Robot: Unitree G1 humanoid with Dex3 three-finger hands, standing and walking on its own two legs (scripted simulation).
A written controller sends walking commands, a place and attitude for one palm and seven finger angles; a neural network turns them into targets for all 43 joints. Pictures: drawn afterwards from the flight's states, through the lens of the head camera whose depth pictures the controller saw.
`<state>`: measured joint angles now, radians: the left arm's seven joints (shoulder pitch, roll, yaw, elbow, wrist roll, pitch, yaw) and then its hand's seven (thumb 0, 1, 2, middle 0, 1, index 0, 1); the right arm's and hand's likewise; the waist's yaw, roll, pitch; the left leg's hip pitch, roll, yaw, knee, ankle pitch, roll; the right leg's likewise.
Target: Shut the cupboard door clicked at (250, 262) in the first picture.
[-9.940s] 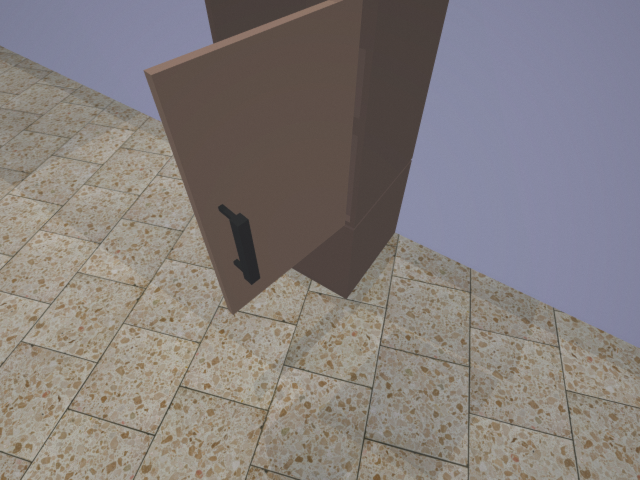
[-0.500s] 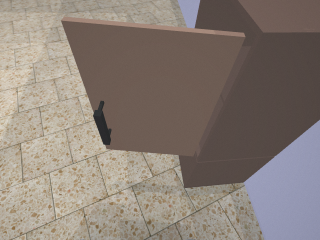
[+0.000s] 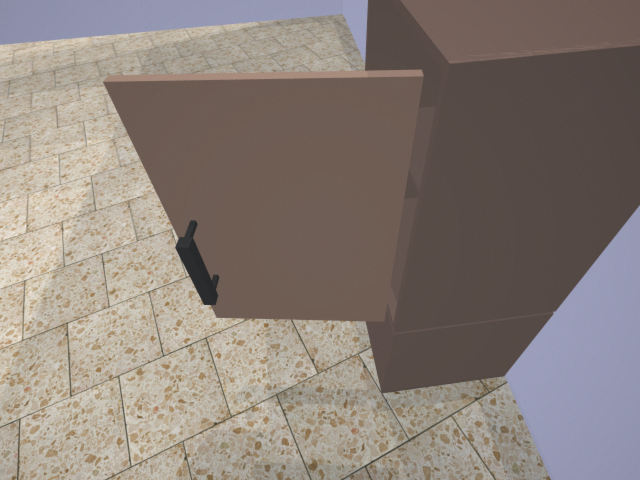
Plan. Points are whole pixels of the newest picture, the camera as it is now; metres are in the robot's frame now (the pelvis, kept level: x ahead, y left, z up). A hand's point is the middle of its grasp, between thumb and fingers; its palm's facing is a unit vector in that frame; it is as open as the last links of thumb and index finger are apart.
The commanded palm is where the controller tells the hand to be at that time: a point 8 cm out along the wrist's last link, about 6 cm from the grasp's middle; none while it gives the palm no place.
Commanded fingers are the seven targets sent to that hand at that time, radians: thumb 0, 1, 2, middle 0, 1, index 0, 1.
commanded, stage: come to a stop and stand still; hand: left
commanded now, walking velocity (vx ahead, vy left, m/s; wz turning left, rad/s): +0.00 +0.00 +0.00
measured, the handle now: (201, 264) +0.49 +0.26 -0.09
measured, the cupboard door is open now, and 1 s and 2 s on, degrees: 80 80 80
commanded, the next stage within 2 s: look again from close up in 0.20 s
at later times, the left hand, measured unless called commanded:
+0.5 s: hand out of the picture +0.03 +0.18 -0.16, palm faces -0.02 -0.97 -0.24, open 7.4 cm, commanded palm none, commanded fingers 0.00 0.90 0.90 -0.20 -0.30 -0.20 -0.30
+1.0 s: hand out of the picture +0.12 +0.21 -0.11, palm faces +0.21 -0.95 -0.21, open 7.3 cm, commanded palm +0.10 +0.25 -0.07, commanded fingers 0.00 0.90 0.90 -0.29 -0.40 -0.29 -0.40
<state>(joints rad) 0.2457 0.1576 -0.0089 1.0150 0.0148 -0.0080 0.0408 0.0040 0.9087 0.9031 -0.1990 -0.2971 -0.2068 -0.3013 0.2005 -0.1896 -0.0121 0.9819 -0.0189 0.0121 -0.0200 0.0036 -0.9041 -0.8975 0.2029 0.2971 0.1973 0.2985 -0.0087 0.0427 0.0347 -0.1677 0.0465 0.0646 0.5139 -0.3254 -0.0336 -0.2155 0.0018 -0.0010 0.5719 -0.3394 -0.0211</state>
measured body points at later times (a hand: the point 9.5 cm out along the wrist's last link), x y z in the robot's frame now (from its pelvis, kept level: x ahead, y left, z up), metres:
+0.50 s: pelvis +0.00 +0.00 +0.01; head +0.02 -0.02 +0.46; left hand +0.03 +0.23 -0.14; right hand -0.02 -0.23 -0.16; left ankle -0.03 +0.14 -0.73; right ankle -0.02 -0.10 -0.73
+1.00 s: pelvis +0.00 +0.01 +0.00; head +0.02 +0.00 +0.45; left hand +0.10 +0.26 -0.09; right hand +0.07 -0.24 -0.14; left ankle -0.03 +0.14 -0.73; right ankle -0.02 -0.10 -0.73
